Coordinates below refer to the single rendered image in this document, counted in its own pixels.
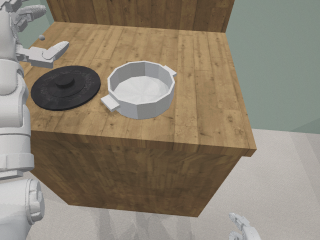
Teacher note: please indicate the robot right hand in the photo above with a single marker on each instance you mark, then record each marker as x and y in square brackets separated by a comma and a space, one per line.
[248, 232]

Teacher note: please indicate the table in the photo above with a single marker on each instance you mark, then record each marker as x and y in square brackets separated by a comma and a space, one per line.
[171, 164]

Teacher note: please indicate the lid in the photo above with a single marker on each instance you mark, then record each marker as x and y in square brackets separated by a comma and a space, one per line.
[48, 96]

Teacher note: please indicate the robot left upper arm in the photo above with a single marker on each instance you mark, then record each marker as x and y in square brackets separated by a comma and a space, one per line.
[21, 205]

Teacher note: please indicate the pot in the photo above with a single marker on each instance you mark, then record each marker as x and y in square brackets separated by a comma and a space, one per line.
[140, 89]

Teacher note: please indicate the knob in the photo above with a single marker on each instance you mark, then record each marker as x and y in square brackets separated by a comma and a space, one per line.
[64, 81]

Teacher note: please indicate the robot left forearm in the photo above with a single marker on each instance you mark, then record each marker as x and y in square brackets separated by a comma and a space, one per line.
[15, 122]

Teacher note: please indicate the robot left hand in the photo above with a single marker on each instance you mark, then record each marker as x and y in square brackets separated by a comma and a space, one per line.
[14, 19]

